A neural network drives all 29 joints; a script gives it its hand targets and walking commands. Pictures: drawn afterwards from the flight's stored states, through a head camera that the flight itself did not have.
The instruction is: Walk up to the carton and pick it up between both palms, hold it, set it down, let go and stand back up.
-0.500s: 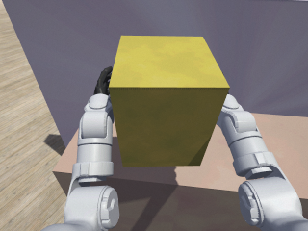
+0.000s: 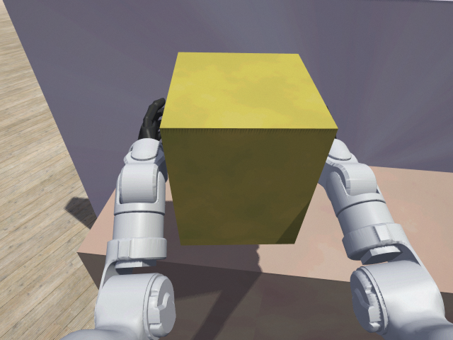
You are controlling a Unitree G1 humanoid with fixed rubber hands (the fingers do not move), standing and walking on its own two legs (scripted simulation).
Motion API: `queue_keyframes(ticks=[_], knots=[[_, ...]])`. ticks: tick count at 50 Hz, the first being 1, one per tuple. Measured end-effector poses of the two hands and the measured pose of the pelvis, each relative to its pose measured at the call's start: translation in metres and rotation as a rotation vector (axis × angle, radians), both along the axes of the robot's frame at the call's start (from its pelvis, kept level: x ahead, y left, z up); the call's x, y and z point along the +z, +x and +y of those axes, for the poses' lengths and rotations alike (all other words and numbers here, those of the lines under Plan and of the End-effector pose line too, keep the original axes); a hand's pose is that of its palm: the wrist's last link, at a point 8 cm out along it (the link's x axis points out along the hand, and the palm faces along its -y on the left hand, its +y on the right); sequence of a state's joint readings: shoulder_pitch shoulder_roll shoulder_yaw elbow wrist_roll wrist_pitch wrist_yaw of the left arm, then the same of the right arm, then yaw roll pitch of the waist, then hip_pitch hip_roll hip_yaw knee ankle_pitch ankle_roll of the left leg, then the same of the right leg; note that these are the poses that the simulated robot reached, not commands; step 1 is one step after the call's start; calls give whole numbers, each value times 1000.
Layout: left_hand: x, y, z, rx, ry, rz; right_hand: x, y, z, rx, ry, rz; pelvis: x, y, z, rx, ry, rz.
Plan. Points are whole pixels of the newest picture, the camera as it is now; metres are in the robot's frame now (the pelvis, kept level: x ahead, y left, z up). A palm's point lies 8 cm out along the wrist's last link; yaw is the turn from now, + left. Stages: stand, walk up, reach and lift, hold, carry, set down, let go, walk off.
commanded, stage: hold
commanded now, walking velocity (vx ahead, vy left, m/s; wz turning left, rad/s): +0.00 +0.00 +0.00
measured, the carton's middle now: (238, 151) +0.36 +0.00 +0.20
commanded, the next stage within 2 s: none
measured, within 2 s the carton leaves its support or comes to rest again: neither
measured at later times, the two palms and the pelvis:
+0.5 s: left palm (151, 143) +0.37 +0.14 +0.21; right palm (322, 143) +0.37 -0.15 +0.21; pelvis +0.00 +0.00 +0.00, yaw +0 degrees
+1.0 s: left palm (151, 143) +0.37 +0.14 +0.21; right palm (322, 143) +0.37 -0.15 +0.21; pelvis +0.00 +0.00 +0.00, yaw +0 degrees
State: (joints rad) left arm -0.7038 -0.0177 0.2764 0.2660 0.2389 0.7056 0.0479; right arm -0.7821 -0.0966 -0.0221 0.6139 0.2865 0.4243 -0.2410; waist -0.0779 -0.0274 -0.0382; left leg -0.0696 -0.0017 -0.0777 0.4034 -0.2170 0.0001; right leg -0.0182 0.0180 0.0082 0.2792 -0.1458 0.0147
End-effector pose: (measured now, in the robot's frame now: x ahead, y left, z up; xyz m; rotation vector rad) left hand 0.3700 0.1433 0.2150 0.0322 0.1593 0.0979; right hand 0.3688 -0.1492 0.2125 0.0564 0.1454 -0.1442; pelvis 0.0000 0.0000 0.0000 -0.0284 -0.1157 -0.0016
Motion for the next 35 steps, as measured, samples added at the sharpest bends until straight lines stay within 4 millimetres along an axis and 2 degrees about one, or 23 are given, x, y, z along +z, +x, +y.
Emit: queue_keyframes(ticks=[35], knots=[[0,0,0,0,0,0,0,0,0,0,0,0,0,0,0,1,0,0]])
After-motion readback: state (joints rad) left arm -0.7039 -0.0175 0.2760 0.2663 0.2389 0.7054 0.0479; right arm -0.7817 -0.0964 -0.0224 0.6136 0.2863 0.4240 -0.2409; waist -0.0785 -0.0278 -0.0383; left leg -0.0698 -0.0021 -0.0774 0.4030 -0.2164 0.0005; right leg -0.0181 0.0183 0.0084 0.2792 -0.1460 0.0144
